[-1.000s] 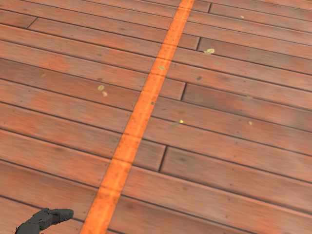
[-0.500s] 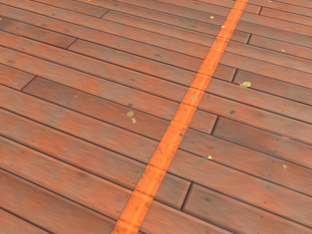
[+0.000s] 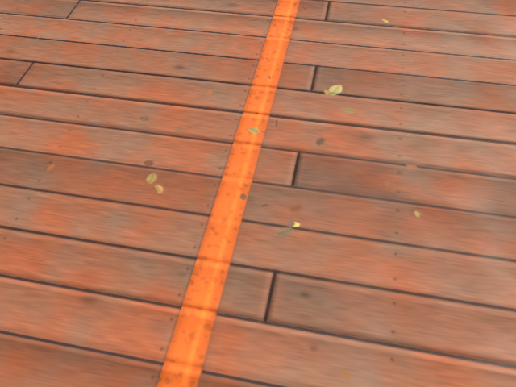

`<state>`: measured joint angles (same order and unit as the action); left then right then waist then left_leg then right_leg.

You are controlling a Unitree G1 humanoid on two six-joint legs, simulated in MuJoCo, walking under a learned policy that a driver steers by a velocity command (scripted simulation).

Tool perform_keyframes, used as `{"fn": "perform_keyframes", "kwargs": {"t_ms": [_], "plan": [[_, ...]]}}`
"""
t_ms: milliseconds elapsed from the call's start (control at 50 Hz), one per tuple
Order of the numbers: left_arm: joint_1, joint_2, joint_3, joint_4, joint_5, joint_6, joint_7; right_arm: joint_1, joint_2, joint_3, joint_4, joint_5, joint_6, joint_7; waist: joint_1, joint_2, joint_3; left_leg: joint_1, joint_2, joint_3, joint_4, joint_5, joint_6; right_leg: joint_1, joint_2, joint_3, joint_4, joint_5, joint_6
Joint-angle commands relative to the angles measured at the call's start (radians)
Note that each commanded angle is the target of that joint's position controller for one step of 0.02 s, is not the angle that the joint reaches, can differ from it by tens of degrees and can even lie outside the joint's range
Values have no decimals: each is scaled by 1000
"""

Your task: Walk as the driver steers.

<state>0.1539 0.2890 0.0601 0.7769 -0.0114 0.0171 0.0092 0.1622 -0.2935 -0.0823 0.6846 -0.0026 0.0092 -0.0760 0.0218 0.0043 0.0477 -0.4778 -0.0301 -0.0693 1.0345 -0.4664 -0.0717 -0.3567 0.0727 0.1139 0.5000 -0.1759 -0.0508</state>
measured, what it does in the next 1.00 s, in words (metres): walks ahead: left foot, then right foot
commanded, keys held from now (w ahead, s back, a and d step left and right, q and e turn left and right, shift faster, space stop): e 0.22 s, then w+e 0.14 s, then w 0.20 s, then no key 0.08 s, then q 0.36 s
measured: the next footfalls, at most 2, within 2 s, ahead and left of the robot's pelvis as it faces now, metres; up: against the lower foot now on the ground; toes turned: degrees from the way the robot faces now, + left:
left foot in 0.20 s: +0.06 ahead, +0.14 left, +0.00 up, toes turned -13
right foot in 0.64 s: +0.07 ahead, -0.15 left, +0.00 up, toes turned -20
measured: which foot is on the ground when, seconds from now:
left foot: up 0.00-0.18, down 0.20-0.64, up 0.66-1.00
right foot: down 0.00-0.20, up 0.22-0.62, down 0.64-1.00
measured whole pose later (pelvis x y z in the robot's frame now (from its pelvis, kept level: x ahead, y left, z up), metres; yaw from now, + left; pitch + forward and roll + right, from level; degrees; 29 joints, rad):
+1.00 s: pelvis +0.11 -0.07 +0.00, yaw -11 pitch +1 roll -1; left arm 0.21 0.26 0.06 0.79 0.00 -0.01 0.03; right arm 0.19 -0.27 -0.06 0.68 0.01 0.02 0.01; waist 0.02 0.03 0.05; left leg -0.55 0.06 0.00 0.77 -0.20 -0.04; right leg -0.08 0.02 -0.17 0.33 -0.28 -0.05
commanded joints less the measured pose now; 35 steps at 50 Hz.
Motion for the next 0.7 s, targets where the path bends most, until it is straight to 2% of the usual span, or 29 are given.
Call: {"fn": "perform_keyframes", "kwargs": {"t_ms": [20,60,120,160,180,200,220,240,260,280,300,320,360,380,420,480,560,600,620,640,660,680,700], "plan": [[-25,170,49,-75,-4,5,25,15,-49,-9,-59,6,-23,10,-7,-122,-151,-6,-3,-20,-164,53,-12,179,-209,299,-165,125,-159],[-33,178,55,-86,-4,12,28,10,-51,-6,-60,9,-30,21,-1,-147,-149,63,-17,-20,-268,71,-10,148,-207,330,-174,68,-158],[-42,180,61,-100,-8,23,24,33,-76,-14,-53,17,-39,38,-5,-184,-133,139,-30,-19,-405,105,4,124,-206,395,-179,36,-149],[-64,174,61,-111,-23,33,27,83,-76,-19,-34,18,-47,48,-42,-176,-124,246,-31,2,-595,224,31,85,-172,400,-148,2,-111],[-48,155,56,-112,-28,35,30,102,-96,-28,-26,13,-47,47,-47,-151,-126,333,15,-14,-671,279,55,26,-132,374,-111,-72,-70],[-8,106,44,-113,-19,34,29,118,-158,-41,-35,-7,-42,42,-27,7,-146,429,210,-190,-730,263,127,-87,-49,269,76,-266,-12],[-13,110,53,-143,-22,20,26,71,-227,-54,-48,-49,-34,47,-1,276,-98,354,388,-436,-788,367,277,-244,100,73,302,-427,41],[1,186,75,-130,-1,10,25,21,-179,-42,-77,-64,-41,47,1,201,-91,301,431,-450,-813,236,325,-264,4,80,516,-389,67],[16,207,85,-112,-8,13,22,-26,-125,-27,-88,-48,-45,40,18,149,-73,281,367,-362,-824,83,283,-274,-17,62,583,-297,70],[45,181,82,-90,-3,22,22,-47,-110,-21,-93,-22,-47,32,25,145,-58,301,304,-289,-831,6,238,-304,-23,32,629,-227,87],[53,166,78,-86,4,25,20,-37,-101,-16,-87,-4,-50,24,12,154,-48,335,289,-254,-835,-11,225,-350,-40,17,683,-175,103],[42,143,71,-92,2,22,12,-9,-100,-12,-81,-1,-52,18,-6,142,-39,349,277,-213,-845,-7,221,-372,-55,-5,712,-144,114],[-18,117,58,-125,-7,8,1,61,-108,-13,-67,-7,-57,14,-53,135,-26,400,272,-166,-871,-24,225,-417,-79,-49,660,-103,131],[-48,102,51,-139,-5,0,-1,105,-111,-15,-53,-7,-61,15,-79,130,-24,429,276,-166,-879,-27,235,-427,-85,-50,612,-95,136],[-67,77,39,-154,-4,-15,-7,155,-123,-21,-32,-5,-67,24,-97,132,-18,459,288,-157,-891,-3,252,-412,-92,-48,501,-92,133],[-58,50,21,-154,-4,-36,-23,139,-150,-30,-22,7,-76,43,-82,147,-10,387,288,-87,-903,70,255,-262,-108,-99,306,-93,102],[-54,67,15,-154,-12,-52,-39,158,-177,-39,4,32,-79,70,-75,159,12,293,299,-57,-874,77,269,-68,-97,-156,125,-139,50],[25,69,20,-124,-10,-56,-39,137,-162,-30,15,36,-68,79,-15,122,0,241,282,-29,-779,192,245,110,-63,-180,-41,-27,19],[105,95,34,-97,-8,-54,-31,146,-129,-16,25,28,-67,81,22,96,-48,199,247,8,-677,301,209,257,-48,-170,-85,-4,4],[202,143,48,-87,-1,-52,-19,136,-70,8,18,7,-72,83,66,9,-144,128,171,98,-451,291,136,433,-162,-29,-110,83,-20],[237,276,70,-98,17,-42,-6,161,4,35,-35,-20,-87,85,38,-277,-210,-173,44,181,-130,-32,42,630,-423,326,-130,269,-161],[269,246,68,-87,19,-48,-6,146,-80,13,-22,1,-91,74,82,-218,-209,-236,52,64,67,-171,20,536,-504,417,-176,355,-266],[230,185,47,-86,19,-58,-9,136,-128,-3,-15,23,-83,73,63,-169,-163,-242,84,11,139,-136,31,485,-463,303,-166,400,-250]]}}
Keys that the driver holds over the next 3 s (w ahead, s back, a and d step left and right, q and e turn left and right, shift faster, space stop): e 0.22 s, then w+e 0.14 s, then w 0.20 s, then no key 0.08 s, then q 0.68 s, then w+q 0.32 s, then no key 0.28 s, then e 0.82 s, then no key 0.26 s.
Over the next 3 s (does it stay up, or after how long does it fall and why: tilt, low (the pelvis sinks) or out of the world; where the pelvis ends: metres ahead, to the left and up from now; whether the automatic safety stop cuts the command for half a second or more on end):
stays up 0.38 -0.01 0.00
